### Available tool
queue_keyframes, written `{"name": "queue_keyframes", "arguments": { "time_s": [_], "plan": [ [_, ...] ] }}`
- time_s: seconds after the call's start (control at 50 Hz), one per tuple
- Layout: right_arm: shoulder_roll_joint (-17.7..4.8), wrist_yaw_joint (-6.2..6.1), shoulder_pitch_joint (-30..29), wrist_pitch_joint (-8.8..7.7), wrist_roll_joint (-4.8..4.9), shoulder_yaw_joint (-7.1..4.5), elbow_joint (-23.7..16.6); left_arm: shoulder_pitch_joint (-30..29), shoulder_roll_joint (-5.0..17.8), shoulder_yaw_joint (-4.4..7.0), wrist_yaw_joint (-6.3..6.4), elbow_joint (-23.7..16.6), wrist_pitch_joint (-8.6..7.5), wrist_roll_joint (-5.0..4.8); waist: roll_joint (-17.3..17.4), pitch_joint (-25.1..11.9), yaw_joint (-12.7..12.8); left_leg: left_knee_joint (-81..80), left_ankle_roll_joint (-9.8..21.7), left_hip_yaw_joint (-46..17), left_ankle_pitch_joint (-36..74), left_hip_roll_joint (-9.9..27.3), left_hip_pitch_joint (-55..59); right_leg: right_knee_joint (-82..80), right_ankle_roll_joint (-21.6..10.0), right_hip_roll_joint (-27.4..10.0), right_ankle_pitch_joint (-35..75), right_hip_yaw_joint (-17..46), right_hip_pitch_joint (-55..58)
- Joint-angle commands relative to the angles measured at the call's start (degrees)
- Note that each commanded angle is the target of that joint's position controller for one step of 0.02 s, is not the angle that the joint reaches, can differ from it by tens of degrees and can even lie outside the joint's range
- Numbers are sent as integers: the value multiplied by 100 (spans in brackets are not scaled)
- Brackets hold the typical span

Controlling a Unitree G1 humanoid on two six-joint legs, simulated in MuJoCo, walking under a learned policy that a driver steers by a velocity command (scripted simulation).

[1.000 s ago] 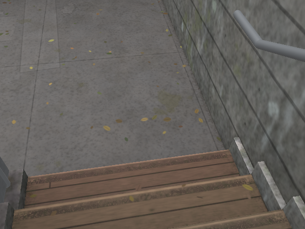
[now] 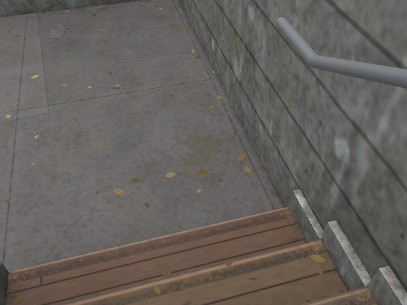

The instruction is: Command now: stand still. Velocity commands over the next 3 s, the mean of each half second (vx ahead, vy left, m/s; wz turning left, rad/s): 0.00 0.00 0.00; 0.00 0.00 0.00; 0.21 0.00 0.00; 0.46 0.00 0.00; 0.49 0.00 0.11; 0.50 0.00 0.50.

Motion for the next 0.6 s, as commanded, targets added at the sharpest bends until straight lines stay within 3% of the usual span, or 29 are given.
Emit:
{"name": "queue_keyframes", "arguments": {
  "time_s": [0.02, 0.44, 0.46, 0.6],
  "plan": [
    [-378, -24, 371, -15, 18, -53, -21, 266, 437, 74, 28, -50, -15, -12, 11, 409, -26, -529, 62, -703, 50, 586, -85, -630, -134, -685, 86, 763, -395],
    [-287, -47, 350, -45, 3, -54, 181, 216, 374, 94, 34, 166, 33, 13, 24, 377, 1, -602, 89, -738, -77, 576, -151, -601, -126, -664, 78, 717, -284],
    [-335, -37, 370, -34, -35, -75, 184, 264, 345, 80, 18, 176, 42, 17, 49, 351, 14, -595, 116, -733, -113, 576, -148, -590, -131, -669, 46, 705, -260],
    [-314, -35, 405, -34, -26, -106, 191, 278, 335, 79, 24, 198, 46, 23, 24, 419, 1, -601, 128, -746, -124, 564, -161, -572, -124, -668, 46, 693, -311]
  ]
}}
